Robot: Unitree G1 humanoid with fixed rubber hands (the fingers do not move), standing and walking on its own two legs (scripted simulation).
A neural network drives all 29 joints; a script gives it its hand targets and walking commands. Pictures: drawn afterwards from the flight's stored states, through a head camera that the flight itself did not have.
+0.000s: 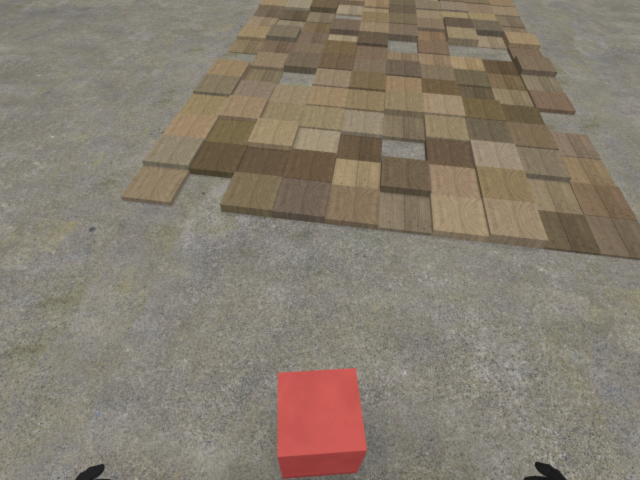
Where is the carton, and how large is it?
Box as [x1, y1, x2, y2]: [277, 368, 366, 478]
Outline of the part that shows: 355,368 278,373 277,456 283,478 349,473 357,471 366,451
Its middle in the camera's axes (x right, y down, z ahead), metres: -0.01 +0.52 +1.06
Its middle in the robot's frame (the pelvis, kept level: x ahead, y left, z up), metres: +0.38 -0.01 -0.66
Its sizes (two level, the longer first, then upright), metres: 0.210 0.200 0.250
